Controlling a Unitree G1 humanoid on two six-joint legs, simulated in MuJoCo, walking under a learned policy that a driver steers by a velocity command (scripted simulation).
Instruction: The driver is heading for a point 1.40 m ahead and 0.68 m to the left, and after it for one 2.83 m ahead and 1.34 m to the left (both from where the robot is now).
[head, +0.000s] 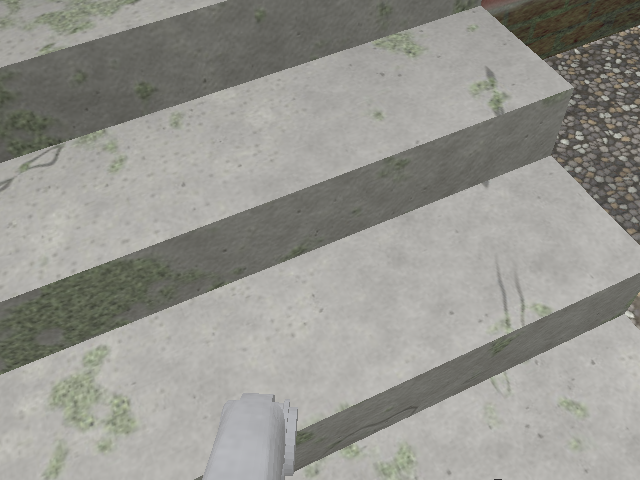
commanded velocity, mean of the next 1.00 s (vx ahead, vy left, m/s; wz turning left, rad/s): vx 0.04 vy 0.00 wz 0.84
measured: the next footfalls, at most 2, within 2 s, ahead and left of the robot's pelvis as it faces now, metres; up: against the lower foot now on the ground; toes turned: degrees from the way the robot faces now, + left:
left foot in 0.18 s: +0.16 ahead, +0.10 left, +0.17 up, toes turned +10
right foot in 0.76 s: +0.34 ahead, -0.04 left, +0.17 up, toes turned +45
